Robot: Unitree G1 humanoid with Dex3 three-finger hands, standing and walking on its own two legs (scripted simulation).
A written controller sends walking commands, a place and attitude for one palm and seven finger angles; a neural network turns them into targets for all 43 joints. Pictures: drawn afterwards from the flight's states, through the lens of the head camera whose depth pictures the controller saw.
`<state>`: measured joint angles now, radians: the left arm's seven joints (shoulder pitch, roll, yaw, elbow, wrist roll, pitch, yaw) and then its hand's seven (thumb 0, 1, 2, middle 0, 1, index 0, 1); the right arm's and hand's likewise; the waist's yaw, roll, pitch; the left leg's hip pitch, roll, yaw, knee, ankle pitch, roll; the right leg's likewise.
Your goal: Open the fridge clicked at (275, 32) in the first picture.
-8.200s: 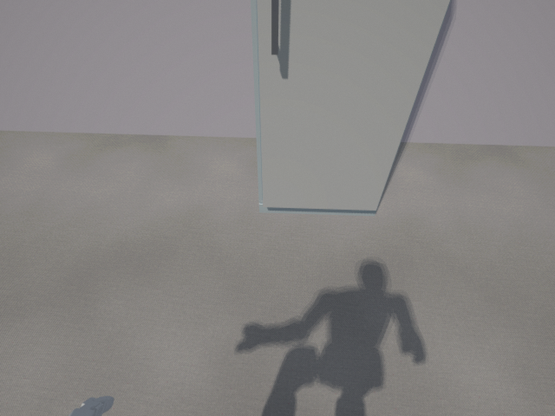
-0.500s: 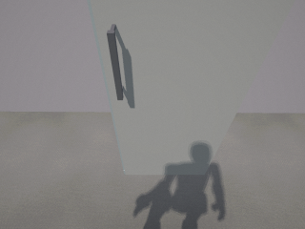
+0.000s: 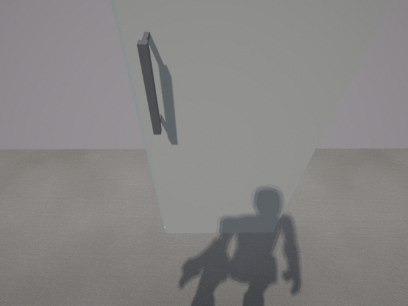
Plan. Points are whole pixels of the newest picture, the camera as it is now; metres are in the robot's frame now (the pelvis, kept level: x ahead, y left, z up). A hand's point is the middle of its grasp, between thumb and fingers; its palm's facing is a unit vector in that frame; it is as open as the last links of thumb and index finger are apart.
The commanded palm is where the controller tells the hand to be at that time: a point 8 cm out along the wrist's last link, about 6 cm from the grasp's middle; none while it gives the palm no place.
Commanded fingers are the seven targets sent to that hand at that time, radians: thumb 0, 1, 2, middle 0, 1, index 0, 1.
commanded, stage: look again from close up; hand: left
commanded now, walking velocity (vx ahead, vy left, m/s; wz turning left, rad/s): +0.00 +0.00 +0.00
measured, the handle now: (152, 88) +0.53 +0.15 +0.16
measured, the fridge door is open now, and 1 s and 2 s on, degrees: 0 0 0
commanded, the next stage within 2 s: raise the hand to about handle height in 1.90 s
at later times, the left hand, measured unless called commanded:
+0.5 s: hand out of the picture +0.04 +0.20 -0.17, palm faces +0.00 -0.97 -0.26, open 7.4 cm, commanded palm none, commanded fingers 0.00 0.90 0.90 -0.20 -0.30 -0.20 -0.30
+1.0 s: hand out of the picture +0.05 +0.21 -0.16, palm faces -0.01 -0.96 -0.28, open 7.4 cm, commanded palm none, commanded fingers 0.00 0.90 0.90 -0.20 -0.30 -0.20 -0.30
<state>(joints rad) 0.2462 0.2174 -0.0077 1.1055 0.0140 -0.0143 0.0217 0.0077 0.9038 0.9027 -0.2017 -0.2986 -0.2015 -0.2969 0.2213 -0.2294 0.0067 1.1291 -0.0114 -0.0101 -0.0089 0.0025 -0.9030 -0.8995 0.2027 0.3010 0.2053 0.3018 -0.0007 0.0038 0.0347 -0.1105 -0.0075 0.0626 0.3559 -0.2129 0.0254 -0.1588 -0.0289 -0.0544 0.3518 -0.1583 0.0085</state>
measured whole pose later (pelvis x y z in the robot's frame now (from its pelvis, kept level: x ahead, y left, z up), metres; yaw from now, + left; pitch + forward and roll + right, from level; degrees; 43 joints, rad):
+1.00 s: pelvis +0.01 -0.01 +0.00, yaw +0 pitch -1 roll +0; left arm 0.20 0.26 0.00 1.10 0.01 -0.02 0.01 0.01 0.90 0.90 -0.20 -0.30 -0.20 -0.30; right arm 0.19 -0.28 0.01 1.12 -0.01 -0.01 -0.01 0.00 -0.90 -0.90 0.20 0.30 0.21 0.30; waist 0.00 0.01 0.03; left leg -0.09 0.01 0.06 0.32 -0.21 0.00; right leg -0.14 -0.01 -0.06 0.33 -0.16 -0.01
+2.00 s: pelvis +0.02 -0.01 +0.00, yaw +0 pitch -1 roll +0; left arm 0.17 0.31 0.00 1.11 0.01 -0.02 0.00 0.01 0.90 0.90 -0.20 -0.30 -0.20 -0.30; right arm 0.16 -0.32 0.02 1.12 -0.01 -0.02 0.00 0.00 -0.90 -0.90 0.20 0.30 0.21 0.30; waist 0.00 0.00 0.03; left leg -0.07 0.00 0.05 0.29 -0.20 0.01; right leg -0.12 -0.01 -0.07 0.30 -0.16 0.00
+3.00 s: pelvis +0.00 -0.02 -0.04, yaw +2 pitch +3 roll -1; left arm 0.25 0.36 0.38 -0.03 -0.37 -0.14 -0.31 0.01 -0.07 0.49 -0.27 -0.92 -0.27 -0.92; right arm 0.26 -0.29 0.02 0.66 0.05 -0.33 -0.12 0.01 -0.90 -0.90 0.20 0.30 0.21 0.30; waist 0.04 0.02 -0.01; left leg -0.42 0.03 0.00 0.79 -0.42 0.00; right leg -0.43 -0.01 -0.11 0.74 -0.36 -0.02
